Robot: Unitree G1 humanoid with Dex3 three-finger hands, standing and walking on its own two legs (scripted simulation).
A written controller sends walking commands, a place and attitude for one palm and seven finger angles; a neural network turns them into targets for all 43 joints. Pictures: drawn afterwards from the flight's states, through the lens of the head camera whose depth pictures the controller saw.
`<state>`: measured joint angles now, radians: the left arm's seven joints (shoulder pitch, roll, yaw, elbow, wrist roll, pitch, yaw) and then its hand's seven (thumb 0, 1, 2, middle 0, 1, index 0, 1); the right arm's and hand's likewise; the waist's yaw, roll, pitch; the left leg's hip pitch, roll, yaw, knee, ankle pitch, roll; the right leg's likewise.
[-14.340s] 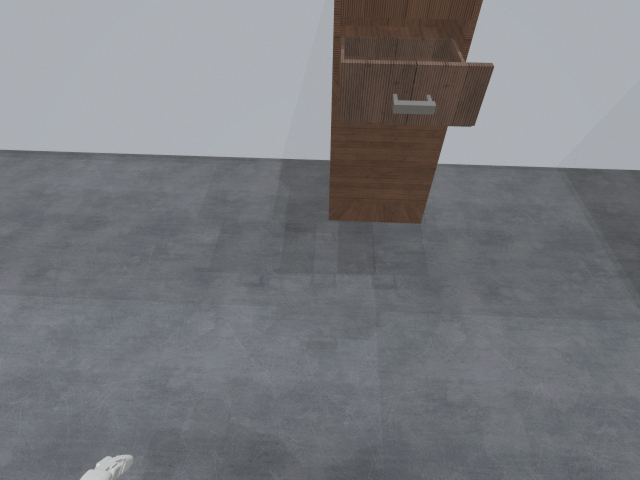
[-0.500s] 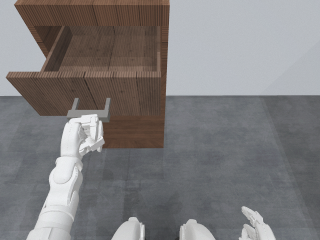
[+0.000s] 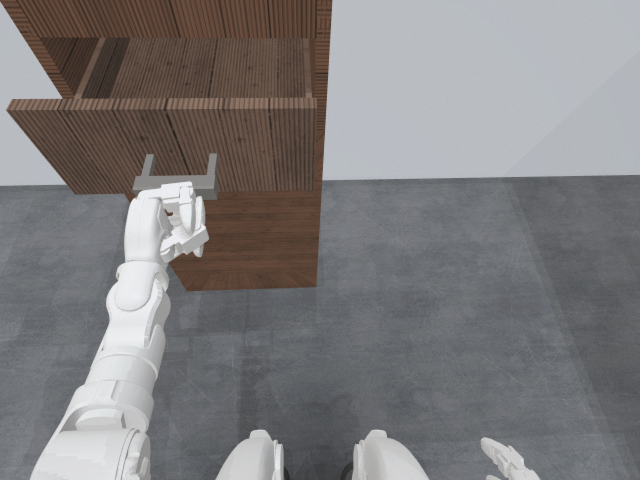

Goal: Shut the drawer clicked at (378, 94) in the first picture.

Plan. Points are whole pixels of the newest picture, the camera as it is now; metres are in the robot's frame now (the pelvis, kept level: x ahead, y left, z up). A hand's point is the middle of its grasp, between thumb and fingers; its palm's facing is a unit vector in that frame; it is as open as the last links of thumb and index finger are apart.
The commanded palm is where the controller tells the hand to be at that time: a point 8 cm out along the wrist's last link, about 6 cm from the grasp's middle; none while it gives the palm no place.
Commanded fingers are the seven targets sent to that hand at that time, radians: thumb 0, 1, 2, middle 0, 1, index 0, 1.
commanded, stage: push the drawer shut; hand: left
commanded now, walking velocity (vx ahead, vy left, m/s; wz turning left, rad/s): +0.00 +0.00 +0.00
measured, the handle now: (179, 174) +0.49 +0.19 +0.06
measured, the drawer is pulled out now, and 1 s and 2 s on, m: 0.14 0.02 0.00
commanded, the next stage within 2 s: pull the fist back off the drawer in 1.40 s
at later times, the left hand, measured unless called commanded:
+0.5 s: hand (207, 188) +0.48 +0.15 +0.05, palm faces +0.05 -1.00 -0.04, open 3.1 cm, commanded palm +0.47 +0.20 +0.06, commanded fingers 0.00 0.90 0.90 -1.40 -1.60 -1.40 -1.60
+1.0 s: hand (210, 152) +0.54 +0.15 +0.05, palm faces +0.05 -1.00 -0.04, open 3.2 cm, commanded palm +0.53 +0.20 +0.06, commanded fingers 0.00 0.90 0.90 -1.40 -1.60 -1.40 -1.60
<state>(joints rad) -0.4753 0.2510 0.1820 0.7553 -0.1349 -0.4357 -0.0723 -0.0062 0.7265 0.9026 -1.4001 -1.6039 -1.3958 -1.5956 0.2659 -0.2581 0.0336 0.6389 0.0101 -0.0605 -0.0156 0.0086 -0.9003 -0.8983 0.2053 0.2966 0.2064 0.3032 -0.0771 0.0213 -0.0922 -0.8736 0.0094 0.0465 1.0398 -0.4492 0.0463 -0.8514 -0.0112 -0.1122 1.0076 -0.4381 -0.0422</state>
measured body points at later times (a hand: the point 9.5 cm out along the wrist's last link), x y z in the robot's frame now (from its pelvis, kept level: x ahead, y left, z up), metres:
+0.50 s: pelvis -0.01 +0.00 -0.01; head +0.11 +0.00 +0.43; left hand +0.47 +0.20 +0.05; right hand +0.04 -0.27 -0.13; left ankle +0.03 +0.09 -0.67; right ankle +0.03 -0.10 -0.67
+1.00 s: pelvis +0.00 +0.00 -0.02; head +0.15 +0.01 +0.41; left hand +0.53 +0.21 +0.05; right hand -0.01 -0.26 -0.13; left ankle +0.03 +0.09 -0.67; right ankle +0.03 -0.10 -0.67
